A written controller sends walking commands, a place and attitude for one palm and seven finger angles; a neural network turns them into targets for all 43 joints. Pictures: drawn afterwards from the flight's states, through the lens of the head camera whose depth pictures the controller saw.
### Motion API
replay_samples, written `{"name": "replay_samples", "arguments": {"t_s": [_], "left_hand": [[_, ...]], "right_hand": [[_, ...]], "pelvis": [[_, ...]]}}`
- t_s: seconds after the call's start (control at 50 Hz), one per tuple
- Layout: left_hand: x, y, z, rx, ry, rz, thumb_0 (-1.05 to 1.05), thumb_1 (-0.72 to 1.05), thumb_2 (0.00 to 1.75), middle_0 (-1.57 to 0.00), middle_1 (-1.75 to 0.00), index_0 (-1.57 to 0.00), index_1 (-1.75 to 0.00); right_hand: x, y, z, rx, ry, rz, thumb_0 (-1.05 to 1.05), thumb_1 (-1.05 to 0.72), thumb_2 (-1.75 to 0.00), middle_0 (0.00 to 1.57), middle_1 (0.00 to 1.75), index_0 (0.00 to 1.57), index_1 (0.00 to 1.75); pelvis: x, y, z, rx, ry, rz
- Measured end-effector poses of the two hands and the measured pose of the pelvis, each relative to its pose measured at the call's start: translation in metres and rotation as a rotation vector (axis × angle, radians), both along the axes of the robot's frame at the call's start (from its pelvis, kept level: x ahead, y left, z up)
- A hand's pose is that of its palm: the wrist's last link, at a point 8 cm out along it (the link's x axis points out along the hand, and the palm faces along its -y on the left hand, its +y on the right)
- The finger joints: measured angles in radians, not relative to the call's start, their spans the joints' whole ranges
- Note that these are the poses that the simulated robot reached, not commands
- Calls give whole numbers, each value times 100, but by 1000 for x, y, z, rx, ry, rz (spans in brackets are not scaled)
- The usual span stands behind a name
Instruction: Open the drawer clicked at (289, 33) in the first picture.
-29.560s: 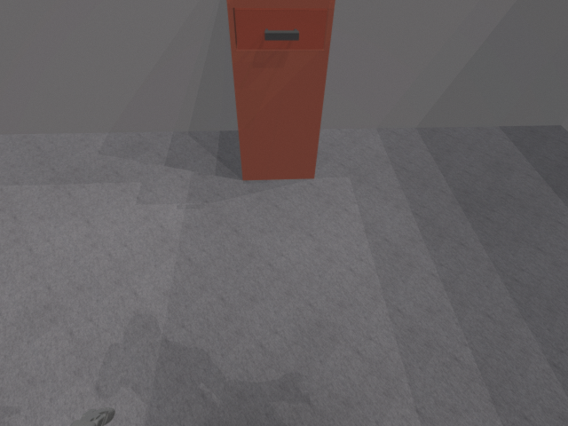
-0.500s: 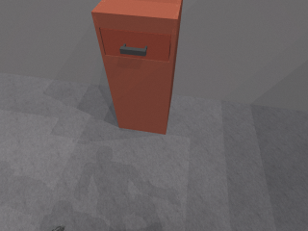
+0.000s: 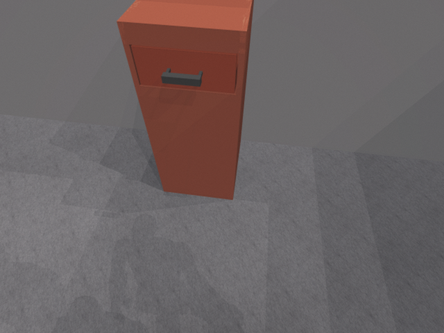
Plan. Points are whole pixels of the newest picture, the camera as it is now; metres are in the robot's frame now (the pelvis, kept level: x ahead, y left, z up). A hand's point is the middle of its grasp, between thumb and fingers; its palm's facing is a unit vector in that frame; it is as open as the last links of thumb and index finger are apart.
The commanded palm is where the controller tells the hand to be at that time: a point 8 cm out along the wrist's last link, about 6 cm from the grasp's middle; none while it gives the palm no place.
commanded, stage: take the last steps up to it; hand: left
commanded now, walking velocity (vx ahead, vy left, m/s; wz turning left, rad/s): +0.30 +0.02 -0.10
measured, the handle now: (183, 75) +0.84 +0.18 -0.01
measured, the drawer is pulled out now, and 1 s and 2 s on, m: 0.00 0.00 0.00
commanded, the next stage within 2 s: come to a stop and stand still in 0.64 s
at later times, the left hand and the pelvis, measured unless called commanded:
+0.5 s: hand (152, 273) +0.27 +0.18 -0.17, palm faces -0.09 -0.97 -0.21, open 7.4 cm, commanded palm none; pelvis +0.15 +0.00 -0.01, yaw -4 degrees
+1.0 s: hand (154, 243) +0.34 +0.19 -0.18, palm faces -0.04 -0.97 -0.23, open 7.4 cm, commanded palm none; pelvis +0.29 +0.00 +0.00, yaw -4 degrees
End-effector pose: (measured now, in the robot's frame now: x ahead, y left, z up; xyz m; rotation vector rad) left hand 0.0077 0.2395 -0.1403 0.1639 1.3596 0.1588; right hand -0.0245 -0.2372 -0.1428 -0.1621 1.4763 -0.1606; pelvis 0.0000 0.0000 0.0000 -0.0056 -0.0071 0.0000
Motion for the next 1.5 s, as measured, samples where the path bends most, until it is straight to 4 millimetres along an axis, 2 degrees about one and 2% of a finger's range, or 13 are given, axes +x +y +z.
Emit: {"name": "replay_samples", "arguments": {"t_s": [0.12, 0.2, 0.32, 0.48, 0.56, 0.62, 0.7, 0.78, 0.94, 1.1, 1.22, 1.36, 1.5], "left_hand": [[-26, 13, -9, -31, 151, 43, 0, 90, 90, -21, -30, -20, -30], [-9, 26, -14, -37, 219, 12, 1, 90, 90, -21, -30, -20, -30], [90, 29, -1, -33, 64, -40, 1, 91, 90, -20, -30, -20, -30], [243, -5, -1, -14, -158, -147, 1, 91, 90, -20, -30, -20, -30], [279, -21, -3, -11, -210, -139, 0, 91, 90, -20, -30, -20, -30], [284, -28, -3, -25, -167, -127, 0, 90, 90, -20, -30, -20, -30], [288, -17, -4, -20, -108, -97, -1, 94, 90, -21, -30, -20, -30], [292, -3, -17, -43, -41, -68, 0, 93, 90, -21, -30, -20, -30], [321, 1, -12, -6, 1, -49, 0, 91, 90, -20, -30, -20, -30], [348, -1, 9, 90, -50, -90, 1, 90, 90, -20, -30, -20, -30], [348, -6, 19, 100, -73, -95, 0, 90, 90, -20, -30, -20, -30], [337, -5, 9, 45, -72, -102, 0, 90, 90, -21, -30, -20, -30], [323, 2, -7, -12, -53, -67, 1, 90, 90, -20, -30, -20, -30]], "right_hand": [[58, 17, 10, -34, -100, -12, 1, -91, -90, 20, 30, 20, 29], [83, 27, 9, -60, -183, -42, 0, -91, -90, 20, 30, 20, 29], [77, 46, 14, -12, -71, -65, 0, -91, -90, 20, 30, 20, 29], [73, 44, -3, 61, 99, -158, 0, -91, -90, 20, 30, 20, 30], [105, 28, -10, 59, 121, -166, 0, -91, -90, 20, 30, 20, 29], [153, 15, -1, 27, 48, -154, 1, -91, -90, 20, 30, 20, 29], [227, 6, 11, -7, -86, -118, 0, -91, -90, 20, 30, 19, 29], [287, 5, 9, -49, -190, -70, 0, -92, -90, 20, 30, 19, 29], [349, 11, 5, -34, -190, -30, 0, -93, -90, 20, 30, 20, 29], [368, -25, -6, -27, -202, -62, 0, -92, -90, 20, 30, 20, 30], [369, -43, 6, -53, -201, -63, 0, -91, -90, 20, 30, 20, 29], [361, -30, 16, -58, -225, -46, 0, -91, -90, 20, 30, 19, 29], [334, 2, 13, -52, -164, 0, 0, -91, -90, 20, 30, 20, 29]], "pelvis": [[29, 18, -1, 9, 0, -35], [49, 30, -6, 10, -12, -77], [84, 30, 7, 2, 6, -72], [147, 2, -7, 20, 10, -72], [172, -7, -12, 0, -6, -62], [191, -9, -3, -3, 3, -65], [218, -7, 4, -1, 19, -73], [251, 6, -5, -27, 18, -79], [287, 2, -3, 22, 8, -66], [286, -18, -4, 25, 20, -84], [278, -19, 6, 45, 6, -90], [274, -8, 6, 28, -3, -87], [272, 7, 1, 0, -8, -81]]}}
